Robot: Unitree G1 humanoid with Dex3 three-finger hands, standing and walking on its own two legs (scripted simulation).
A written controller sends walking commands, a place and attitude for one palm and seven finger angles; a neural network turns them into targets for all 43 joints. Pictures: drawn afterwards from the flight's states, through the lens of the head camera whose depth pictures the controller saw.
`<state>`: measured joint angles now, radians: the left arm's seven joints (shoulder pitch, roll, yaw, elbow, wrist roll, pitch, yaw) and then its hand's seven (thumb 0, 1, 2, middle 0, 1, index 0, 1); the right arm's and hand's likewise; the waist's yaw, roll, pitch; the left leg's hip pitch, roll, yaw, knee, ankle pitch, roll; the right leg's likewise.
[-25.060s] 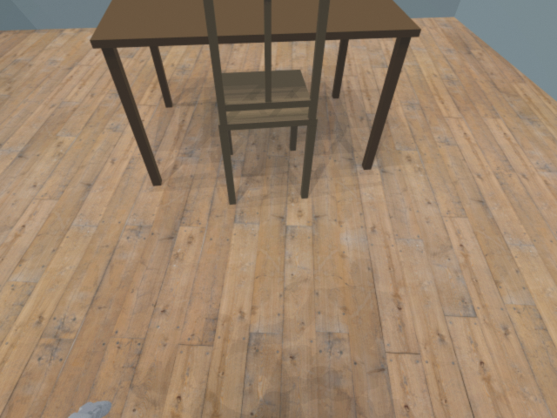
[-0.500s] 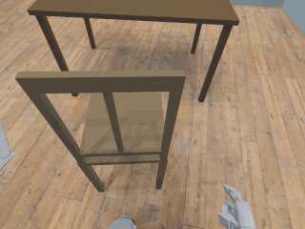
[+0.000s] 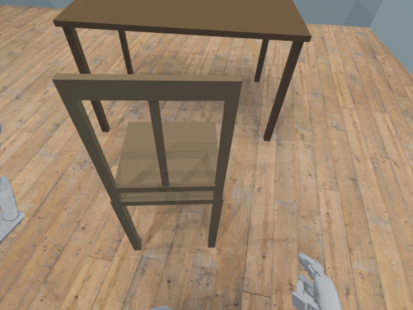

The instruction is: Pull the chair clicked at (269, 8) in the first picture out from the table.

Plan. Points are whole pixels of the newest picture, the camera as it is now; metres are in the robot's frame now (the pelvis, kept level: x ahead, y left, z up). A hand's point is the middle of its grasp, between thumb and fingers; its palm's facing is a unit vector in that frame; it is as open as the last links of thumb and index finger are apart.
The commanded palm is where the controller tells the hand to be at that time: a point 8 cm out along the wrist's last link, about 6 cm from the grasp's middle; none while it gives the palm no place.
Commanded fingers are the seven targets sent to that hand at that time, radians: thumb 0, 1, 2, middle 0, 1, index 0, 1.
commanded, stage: stop stepping back and stand still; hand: left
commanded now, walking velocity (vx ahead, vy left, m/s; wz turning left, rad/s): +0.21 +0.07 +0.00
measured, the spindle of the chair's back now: (160, 149) +0.51 +0.16 -0.04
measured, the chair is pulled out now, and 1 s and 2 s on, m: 0.60 0.60 0.60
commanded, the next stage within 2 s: let the arm hang, fingers relaxed in 0.50 s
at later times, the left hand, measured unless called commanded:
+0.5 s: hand (5, 243) +0.16 +0.26 +0.17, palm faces +0.46 -0.77 -0.45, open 7.4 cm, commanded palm +0.11 +0.30 +0.19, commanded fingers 0.00 0.90 0.90 -0.20 -0.30 -0.20 -0.30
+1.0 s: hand out of the picture +0.02 +0.18 -0.17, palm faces +0.10 -0.98 -0.19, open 6.8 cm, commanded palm none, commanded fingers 0.00 0.90 0.90 -0.20 -0.30 -0.20 -0.30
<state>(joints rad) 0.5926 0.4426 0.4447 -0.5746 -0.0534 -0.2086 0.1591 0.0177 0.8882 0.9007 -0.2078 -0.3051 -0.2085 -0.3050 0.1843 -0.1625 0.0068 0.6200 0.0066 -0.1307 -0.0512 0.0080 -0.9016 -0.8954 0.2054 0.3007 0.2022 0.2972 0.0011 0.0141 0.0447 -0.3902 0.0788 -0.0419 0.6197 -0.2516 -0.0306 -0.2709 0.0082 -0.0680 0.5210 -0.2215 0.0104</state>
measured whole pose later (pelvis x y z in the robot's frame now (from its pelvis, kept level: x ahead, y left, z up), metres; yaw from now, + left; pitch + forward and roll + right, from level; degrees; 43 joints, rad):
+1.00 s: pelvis +0.00 -0.01 +0.01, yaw +3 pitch -1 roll -1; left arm 0.29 0.19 0.03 0.93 0.01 0.03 0.03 -0.05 1.02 0.90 -0.20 -0.30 -0.20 -0.30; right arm 0.32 -0.16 0.00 0.98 -0.02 0.01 -0.03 0.00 -0.93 -0.90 0.20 0.30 0.20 0.30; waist 0.00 -0.03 0.06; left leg -0.27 0.00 -0.08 0.52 -0.23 -0.02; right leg -0.22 -0.01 -0.08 0.48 -0.24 -0.01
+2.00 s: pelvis +0.01 -0.01 +0.01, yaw +2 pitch -2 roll +0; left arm 0.33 0.11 0.01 1.09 0.00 0.01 0.04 0.01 0.91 0.90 -0.19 -0.30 -0.20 -0.30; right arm 0.36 -0.10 0.00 1.09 -0.01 -0.01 -0.05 0.00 -0.91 -0.90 0.20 0.30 0.20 0.30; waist 0.00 0.01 0.05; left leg -0.21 0.00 -0.06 0.47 -0.22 -0.02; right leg -0.19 -0.01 -0.06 0.47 -0.25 -0.02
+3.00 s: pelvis +0.01 -0.03 +0.01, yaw +2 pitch -2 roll +0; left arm 0.32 0.11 0.01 1.08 0.00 0.01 0.04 0.01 0.91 0.90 -0.19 -0.30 -0.20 -0.30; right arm 0.34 -0.10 0.00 1.09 -0.01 -0.01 -0.05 0.00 -0.91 -0.90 0.20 0.30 0.20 0.30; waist 0.00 0.01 0.06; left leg -0.20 0.02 -0.07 0.47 -0.23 -0.04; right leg -0.18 0.01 -0.07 0.47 -0.26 -0.04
